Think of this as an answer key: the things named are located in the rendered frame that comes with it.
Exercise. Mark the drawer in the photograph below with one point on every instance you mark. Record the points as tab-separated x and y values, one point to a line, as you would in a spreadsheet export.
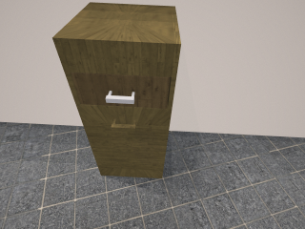
149	91

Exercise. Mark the cabinet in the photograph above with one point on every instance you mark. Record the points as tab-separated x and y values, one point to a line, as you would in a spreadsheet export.
123	39

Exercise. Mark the handle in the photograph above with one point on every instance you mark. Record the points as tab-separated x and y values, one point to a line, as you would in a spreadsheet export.
120	99
123	127

